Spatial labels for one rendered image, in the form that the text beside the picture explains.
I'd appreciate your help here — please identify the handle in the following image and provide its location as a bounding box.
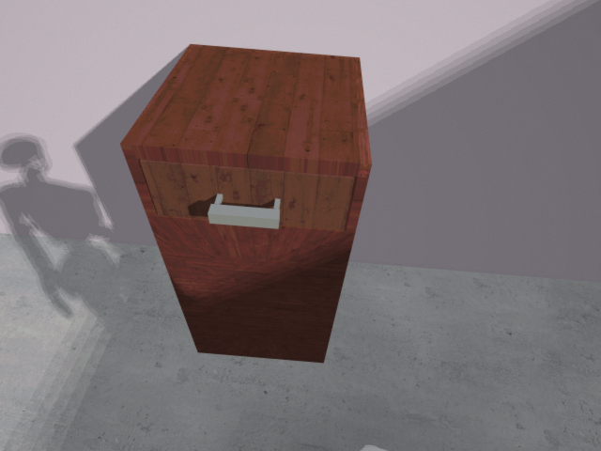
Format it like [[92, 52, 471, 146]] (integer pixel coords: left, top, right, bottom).
[[208, 194, 281, 229]]

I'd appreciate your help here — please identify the cabinet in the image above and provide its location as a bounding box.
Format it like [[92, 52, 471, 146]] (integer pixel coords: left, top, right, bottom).
[[120, 44, 372, 363]]

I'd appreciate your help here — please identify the drawer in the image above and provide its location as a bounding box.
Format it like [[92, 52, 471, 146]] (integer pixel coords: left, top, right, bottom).
[[140, 159, 354, 230]]

